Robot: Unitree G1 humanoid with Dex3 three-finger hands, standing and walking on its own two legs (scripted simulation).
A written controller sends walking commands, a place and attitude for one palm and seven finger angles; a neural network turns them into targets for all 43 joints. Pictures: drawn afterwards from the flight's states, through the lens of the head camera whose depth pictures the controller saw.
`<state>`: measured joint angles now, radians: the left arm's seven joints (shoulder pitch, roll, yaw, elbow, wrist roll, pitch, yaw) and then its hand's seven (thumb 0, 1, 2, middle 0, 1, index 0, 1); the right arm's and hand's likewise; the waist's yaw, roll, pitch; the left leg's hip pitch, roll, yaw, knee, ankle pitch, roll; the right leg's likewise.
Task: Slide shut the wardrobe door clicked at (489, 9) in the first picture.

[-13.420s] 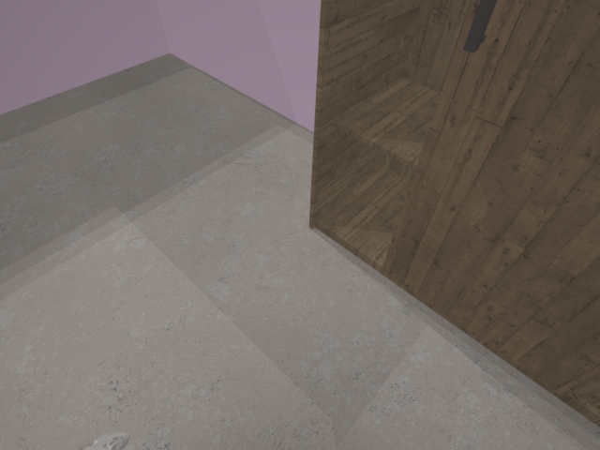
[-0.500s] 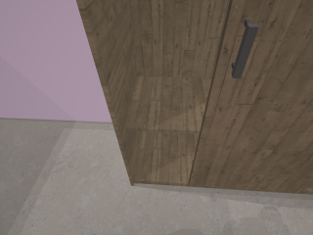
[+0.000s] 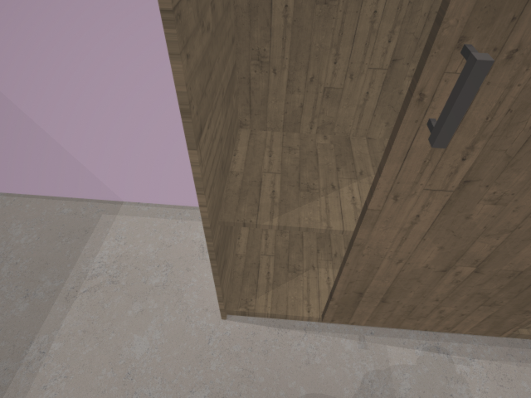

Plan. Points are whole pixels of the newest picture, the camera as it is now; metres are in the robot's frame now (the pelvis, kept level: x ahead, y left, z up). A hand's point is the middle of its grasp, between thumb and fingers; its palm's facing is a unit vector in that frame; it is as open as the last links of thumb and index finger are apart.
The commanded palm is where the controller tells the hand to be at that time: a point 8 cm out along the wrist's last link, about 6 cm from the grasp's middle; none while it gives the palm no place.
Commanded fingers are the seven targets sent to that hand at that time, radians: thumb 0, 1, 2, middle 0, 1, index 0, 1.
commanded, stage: come to a stop and stand still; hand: right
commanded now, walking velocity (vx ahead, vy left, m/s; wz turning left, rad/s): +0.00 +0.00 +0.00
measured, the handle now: (452, 97) +0.50 -0.24 +0.23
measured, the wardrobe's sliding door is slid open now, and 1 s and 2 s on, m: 0.36 0.36 0.36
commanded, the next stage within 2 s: look again from close up in 0.14 s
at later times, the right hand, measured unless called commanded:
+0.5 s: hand out of the picture -0.02 -0.21 -0.18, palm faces +0.02 +0.98 -0.18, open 7.3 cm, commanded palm none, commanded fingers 0.00 -0.90 -0.90 0.20 0.30 0.20 0.30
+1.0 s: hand out of the picture -0.02 -0.22 -0.18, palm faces -0.01 +0.99 -0.15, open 7.3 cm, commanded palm none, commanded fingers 0.00 -0.90 -0.90 0.20 0.30 0.20 0.30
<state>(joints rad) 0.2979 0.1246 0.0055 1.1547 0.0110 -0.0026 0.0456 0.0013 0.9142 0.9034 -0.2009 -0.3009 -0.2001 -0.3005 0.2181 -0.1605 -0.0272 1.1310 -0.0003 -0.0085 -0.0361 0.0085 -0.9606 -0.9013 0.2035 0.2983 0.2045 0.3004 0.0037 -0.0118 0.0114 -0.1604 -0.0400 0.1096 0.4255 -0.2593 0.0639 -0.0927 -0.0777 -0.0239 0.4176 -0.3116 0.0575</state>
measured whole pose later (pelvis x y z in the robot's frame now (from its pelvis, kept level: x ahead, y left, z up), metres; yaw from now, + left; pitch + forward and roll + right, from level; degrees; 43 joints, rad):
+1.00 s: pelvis -0.01 -0.07 +0.00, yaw +3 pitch -1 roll +0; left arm 0.36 0.12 -0.02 1.13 0.01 -0.04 0.03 0.00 0.91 0.90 -0.20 -0.30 -0.20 -0.30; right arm 0.32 -0.10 0.00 1.14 -0.02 -0.01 -0.03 0.01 -0.91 -0.90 0.20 0.30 0.20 0.30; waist 0.00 -0.01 0.01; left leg -0.22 0.05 0.02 0.50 -0.26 -0.03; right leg -0.15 0.03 -0.10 0.46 -0.30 -0.05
